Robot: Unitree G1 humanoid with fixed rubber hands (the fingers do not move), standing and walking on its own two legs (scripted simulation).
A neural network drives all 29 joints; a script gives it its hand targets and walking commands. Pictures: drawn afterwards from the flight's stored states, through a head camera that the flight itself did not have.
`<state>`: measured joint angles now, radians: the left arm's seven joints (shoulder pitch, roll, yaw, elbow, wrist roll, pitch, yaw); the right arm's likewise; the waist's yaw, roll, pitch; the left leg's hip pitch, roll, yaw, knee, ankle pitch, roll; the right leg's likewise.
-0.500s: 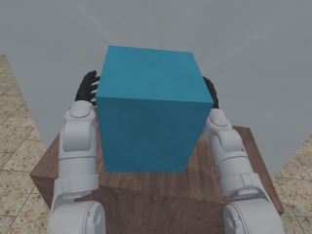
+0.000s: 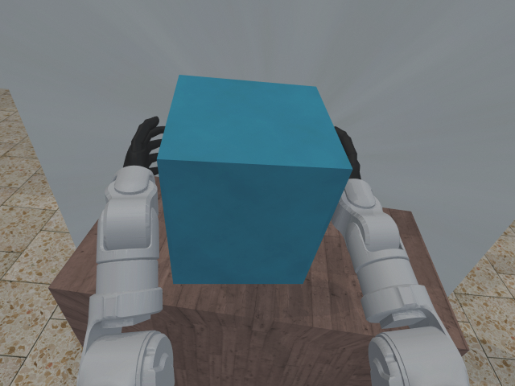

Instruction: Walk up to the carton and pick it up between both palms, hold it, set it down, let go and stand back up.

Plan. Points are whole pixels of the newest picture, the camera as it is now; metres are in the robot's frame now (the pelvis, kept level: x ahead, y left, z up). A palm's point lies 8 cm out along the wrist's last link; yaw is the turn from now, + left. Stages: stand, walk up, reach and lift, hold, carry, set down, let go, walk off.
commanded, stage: hold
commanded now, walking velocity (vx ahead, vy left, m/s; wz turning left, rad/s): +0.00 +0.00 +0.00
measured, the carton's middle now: (244, 185) +0.37 +0.01 +0.17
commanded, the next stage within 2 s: set down in 0.22 s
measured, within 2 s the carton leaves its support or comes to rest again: neither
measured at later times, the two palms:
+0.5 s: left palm (140, 167) +0.36 +0.16 +0.21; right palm (343, 180) +0.35 -0.15 +0.20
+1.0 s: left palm (158, 185) +0.39 +0.14 +0.15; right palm (339, 197) +0.37 -0.16 +0.15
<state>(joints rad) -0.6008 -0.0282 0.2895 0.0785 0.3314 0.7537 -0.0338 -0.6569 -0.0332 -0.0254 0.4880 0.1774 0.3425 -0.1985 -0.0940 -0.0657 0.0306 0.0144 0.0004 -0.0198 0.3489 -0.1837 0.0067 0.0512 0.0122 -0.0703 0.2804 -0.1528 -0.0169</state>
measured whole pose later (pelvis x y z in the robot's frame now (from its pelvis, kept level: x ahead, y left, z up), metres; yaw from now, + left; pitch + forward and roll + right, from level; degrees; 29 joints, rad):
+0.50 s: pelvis +0.00 +0.00 +0.00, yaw +0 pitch -11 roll +0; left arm -0.61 -0.05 0.32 0.15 0.37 0.58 -0.08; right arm -0.62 0.02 -0.10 0.52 0.05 0.17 -0.17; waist -0.07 -0.08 0.05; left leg 0.05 0.00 -0.01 0.32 -0.18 0.01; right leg 0.07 0.01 -0.07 0.28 -0.16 -0.02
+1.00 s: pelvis +0.03 +0.00 +0.00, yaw +1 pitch -9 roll -1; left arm -0.51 -0.05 0.23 0.21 0.32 0.45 -0.02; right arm -0.51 0.00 -0.06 0.56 0.07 -0.01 -0.18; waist -0.08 -0.09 0.08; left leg 0.03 0.00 -0.02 0.35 -0.22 0.01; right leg 0.08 0.01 -0.09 0.27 -0.19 -0.01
